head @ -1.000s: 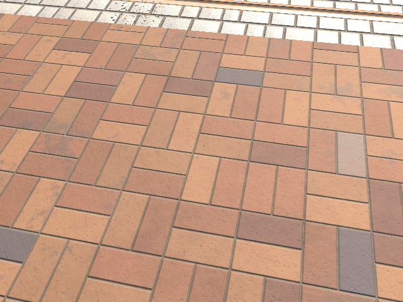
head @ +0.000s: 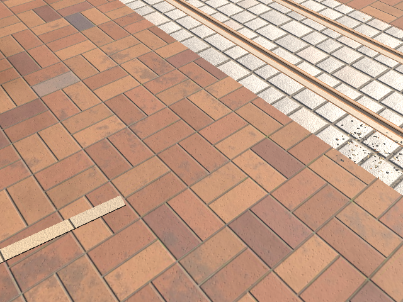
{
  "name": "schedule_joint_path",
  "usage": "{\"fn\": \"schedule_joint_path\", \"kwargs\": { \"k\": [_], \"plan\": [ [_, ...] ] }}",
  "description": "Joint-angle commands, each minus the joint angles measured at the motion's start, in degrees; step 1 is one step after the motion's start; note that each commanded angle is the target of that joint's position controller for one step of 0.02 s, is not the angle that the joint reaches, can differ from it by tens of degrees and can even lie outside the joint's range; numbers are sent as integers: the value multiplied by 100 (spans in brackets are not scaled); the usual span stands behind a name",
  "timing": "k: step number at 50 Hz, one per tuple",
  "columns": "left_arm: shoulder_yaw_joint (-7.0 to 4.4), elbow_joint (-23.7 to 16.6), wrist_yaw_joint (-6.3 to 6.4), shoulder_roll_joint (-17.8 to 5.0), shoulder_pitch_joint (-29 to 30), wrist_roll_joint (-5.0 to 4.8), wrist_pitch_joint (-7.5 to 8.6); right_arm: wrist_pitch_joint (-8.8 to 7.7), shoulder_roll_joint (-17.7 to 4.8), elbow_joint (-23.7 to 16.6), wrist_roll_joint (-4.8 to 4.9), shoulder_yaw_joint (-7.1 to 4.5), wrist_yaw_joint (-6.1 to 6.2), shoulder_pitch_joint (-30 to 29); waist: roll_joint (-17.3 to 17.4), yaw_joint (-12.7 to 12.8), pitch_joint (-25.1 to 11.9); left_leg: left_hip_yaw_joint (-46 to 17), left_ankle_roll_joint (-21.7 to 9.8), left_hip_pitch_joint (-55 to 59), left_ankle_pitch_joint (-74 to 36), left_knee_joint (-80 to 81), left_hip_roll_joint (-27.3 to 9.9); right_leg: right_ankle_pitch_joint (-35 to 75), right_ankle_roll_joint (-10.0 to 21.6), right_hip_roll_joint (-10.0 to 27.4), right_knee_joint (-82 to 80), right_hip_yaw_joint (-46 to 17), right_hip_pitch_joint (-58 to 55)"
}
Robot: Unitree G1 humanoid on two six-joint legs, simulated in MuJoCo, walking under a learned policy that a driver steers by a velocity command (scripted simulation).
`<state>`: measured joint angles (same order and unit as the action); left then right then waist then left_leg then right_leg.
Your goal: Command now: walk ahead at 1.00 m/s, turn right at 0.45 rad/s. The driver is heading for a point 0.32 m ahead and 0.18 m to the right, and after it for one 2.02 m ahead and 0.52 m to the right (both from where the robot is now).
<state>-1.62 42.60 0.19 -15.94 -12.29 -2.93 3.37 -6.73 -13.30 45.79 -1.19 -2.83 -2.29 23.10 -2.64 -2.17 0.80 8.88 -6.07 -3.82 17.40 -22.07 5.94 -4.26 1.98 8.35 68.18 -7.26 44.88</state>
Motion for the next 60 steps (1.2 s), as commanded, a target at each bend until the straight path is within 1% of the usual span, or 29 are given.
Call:
{"fn": "schedule_joint_path", "kwargs": {
  "k": [1, 5, 8, 10, 11, 12, 13, 14, 15, 16, 17, 20, 23, 27, 31, 33, 34, 35, 37, 39, 43, 48, 50, 51, 52, 53, 54, 56, 60],
  "plan": [
    [-89, -267, -60, -298, 197, 53, 39, -205, -603, -400, -28, -127, 133, -556, 334, 124, 612, -215, 35, -1006, -1872, 1533, -1266, 1309, -69, -49, -917, 229, -180],
    [-48, -425, -301, -172, 774, 51, 180, -169, -784, -210, -7, -101, 276, -224, 250, -120, 749, 312, 434, 4, -3000, 1557, -1381, 2150, 156, -339, -2327, 896, -211],
    [-134, -644, -487, -363, 846, 31, 218, 23, -1187, -195, -24, -156, 410, -206, 672, 67, 422, 531, 685, 986, -6264, 732, -1559, 1586, 434, -902, -2923, 1682, -778],
    [-306, -468, -493, -702, -376, 35, 98, 254, -1559, -348, 1, -270, 566, -560, 1103, 808, -149, 509, 700, 1099, -8610, -999, -1751, 750, 565, -1366, -2782, 1965, -1982],
    [-511, -131, -429, -1163, -1807, 88, -21, 281, -1621, -492, 16, -291, 551, -992, 1122, 1515, -716, 321, 669, 480, -8588, -2524, -1773, 681, 785, -1342, -2737, 1573, -3550],
    [-596, 80, -263, -1321, -2612, 112, -121, 201, -1361, -548, 171, -244, 409, -1350, 332, 1931, -792, 393, 796, -505, -5327, -4844, -1066, 1598, 1023, -1011, -3657, 865, -4811],
    [-530, -32, -198, -1453, -2037, 381, -96, -23, -46, -951, 45, 95, 199, -718, -2297, 679, -720, -431, 1100, -3371, 1787, -7437, 212, 3348, 1823, -209, -3165, -1258, -6299],
    [-510, -412, -223, -1464, -1599, 590, 19, -218, -410, -1069, 171, 170, 120, -89, -1370, 543, -2374, -1865, 828, -3810, 1807, -8103, 201, 1627, 2615, 766, -4088, -3585, -6908],
    [-531, -685, -245, -1244, -1380, 440, 42, -286, -944, -1224, 219, 71, 114, -815, -158, 752, -2030, -1996, 536, -3728, 1364, -7410, -68, 690, 2303, 625, -4745, -3597, -6277],
    [-481, -753, -271, -1110, -899, 272, 84, -278, -899, -1394, 227, 53, 151, -1204, 766, 335, -942, -1837, 467, -3858, 1089, -6643, -284, 325, 2085, 427, -5033, -3190, -5081],
    [-428, -886, -279, -960, -464, 201, 120, -198, -920, -1344, 132, 35, 200, -1224, 1138, 55, -538, -1794, 542, -3612, 929, -6189, -487, 684, 1981, 289, -5104, -2877, -4152],
    [-440, -1053, -160, -967, 27, 246, 77, 98, -1076, -1312, -23, -50, 302, -1130, 870, -189, -183, -1668, 903, -2818, 678, -4835, -777, 2465, 1718, -334, -5164, -1734, -2580],
    [-490, -886, 86, -1075, -150, 187, -136, 217, -660, -1484, -56, 75, 413, -1604, 434, -13, -598, -1367, 1181, -2449, -218, -3138, -358, 3513, 1330, -957, -4663, -1059, -2377],
    [-509, -910, 286, -1013, -169, 58, -486, 291, -696, -1564, 99, 60, 397, -2153, -265, 304, -1072, -1447, 1204, -2049, -1496, -1514, 55, 1958, 628, -1219, -4227, -1295, -2731],
    [-356, -953, 323, -542, -111, 240, -506, 139, -907, -1276, 44, -64, 278, -1824, -643, 331, -1027, -1619, 944, -1740, -2346, -438, -325, 797, 491, -899, -3459, -1595, -3476],
    [-130, -858, 249, 57, -433, 383, -435, 49, -876, -1212, -132, -24, 276, -1595, 264, 412, -1325, -2413, 347, -335, -4461, -61, -1293, -1025, 179, -1429, -2003, -932, -3075],
    [-81, -769, 191, 77, -1164, 381, -402, 66, -821, -1216, -380, 54, 278, -1591, 1573, 807, -1232, -4018, -795, 290, -6132, -49, -2337, -3364, -236, -1864, -1067, -633, -2139],
    [-154, -584, 132, -365, -1551, 354, -401, 94, -642, -1099, -230, 74, 244, -1533, 1778, 907, -1375, -5276, -1370, 197, -4759, 103, -2858, -3345, -496, -1259, -888, -460, -1822],
    [-330, -664, 153, -915, -161, 401, -526, 276, -823, -1139, 94, -43, 196, -1380, 668, 317, -997, -4608, -910, -85, -2306, 106, -1911, -2972, -642, -1186, -761, -152, -1622],
    [-350, -787, 163, -852, 271, 369, -584, 444, -1506, -1236, 203, -281, 198, -1356, 507, 271, -572, -4488, -635, -515, -1185, 396, -1591, -2747, -626, -1330, -939, -41, -1500],
    [-248, -638, 192, -378, 348, 256, -501, 680, -1231, -1329, 222, -328, 312, -1308, 1123, 276, -642, -3906, -245, -830, -499, 637, -928, -2276, -474, -1579, -2421, 178, -2323],
    [-306, -487, 106, -469, 318, 195, -309, 839, -1275, -1377, 288, -491, 449, -1157, 1440, 274, -787, -4329, -149, -809, 113, 794, -904, -1494, -200, -1542, -3942, -46, -3051],
    [-402, -304, 99, -679, -70, 221, -254, 880, -1169, -1440, 336, -479, 485, -1219, 1299, 456, -874, -4113, 186, -1467, 651, 495, -583, -707, 20, -1077, -4910, -80, -4123],
    [-480, -305, 109, -1031, -147, 367, -262, 895, -956, -1536, 339, -421, 485, -1216, 455, 417, -947, -3509, 440, -2390, 1349, -422, -137, -962, 536, -112, -5081, -992, -4715],
    [-487, -430, 106, -1182, 325, 574, -261, 849, -923, -1592, 395, -428, 443, -1060, -1025, 190, -669, -2235, 639, -3104, 1581, -2086, 455, 4, 1156, 1046, -5333, -2009, -4340],
    [-426, -584, 134, -906, 735, 664, -206, 790, -1363, -1525, 273, -561, 384, -932, -856, 49, -408, -2114, 858, -3340, 1423, -3229, -51, 856, 1315, 1386, -5252, -1935, -3946],
    [-356, -698, 195, -615, 1017, 563, -185, 817, -1478, -1345, 245, -606, 360, -740, -378, -66, -379, -1968, 929, -3243, 1098, -3740, -178, 1226, 1092, 1070, -5042, -1286, -3900],
    [-299, -711, 259, -500, 1030, 370, -189, 918, -1160, -1193, 190, -521, 367, -509, -146, -39, -339, -1785, 1063, -3513, 620, -4591, -291, 1782, 855, 659, -4768, -581, -4114],
    [-353, -596, 286, -741, 446, 402, -346, 923, -866, -1631, 318, -306, 230, -1316, -371, 442, -127, -1099, 1320, -4015, 130, -4149, -802, 2452, 1032, 533, -4799, 164, -4555]
  ]
}}
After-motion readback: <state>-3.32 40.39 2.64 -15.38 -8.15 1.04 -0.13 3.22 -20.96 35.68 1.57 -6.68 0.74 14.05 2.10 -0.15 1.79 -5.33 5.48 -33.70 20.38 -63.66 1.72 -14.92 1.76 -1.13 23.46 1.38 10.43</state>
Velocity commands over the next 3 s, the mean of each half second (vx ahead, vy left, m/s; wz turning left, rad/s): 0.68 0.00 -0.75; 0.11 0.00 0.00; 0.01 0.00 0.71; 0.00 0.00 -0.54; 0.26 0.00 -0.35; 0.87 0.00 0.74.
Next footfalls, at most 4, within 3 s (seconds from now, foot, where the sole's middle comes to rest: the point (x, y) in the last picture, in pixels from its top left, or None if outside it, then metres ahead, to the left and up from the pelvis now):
0.24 right None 0.43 -0.12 -0.77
0.66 left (220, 259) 0.69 -0.07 -0.77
1.00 right None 0.52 -0.21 -0.77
1.44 left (184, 278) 0.62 0.06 -0.77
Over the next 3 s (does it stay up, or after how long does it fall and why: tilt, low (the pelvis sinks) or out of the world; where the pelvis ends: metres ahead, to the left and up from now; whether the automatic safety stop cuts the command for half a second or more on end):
stays up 1.05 -0.13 0.00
